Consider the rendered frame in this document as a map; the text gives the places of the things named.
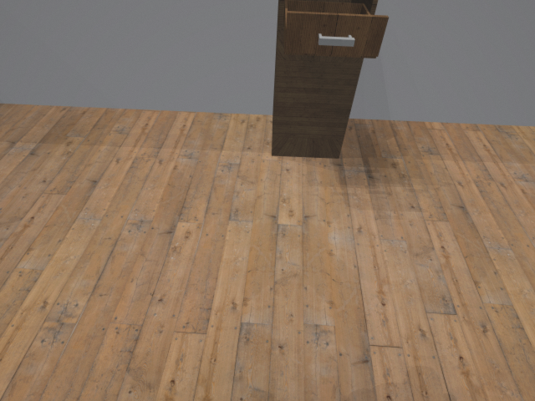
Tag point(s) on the cabinet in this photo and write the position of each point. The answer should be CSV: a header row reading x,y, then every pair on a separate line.
x,y
313,97

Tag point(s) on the drawer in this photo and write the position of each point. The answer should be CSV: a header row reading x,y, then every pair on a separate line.
x,y
304,20

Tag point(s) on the handle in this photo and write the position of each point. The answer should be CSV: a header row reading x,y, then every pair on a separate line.
x,y
336,41

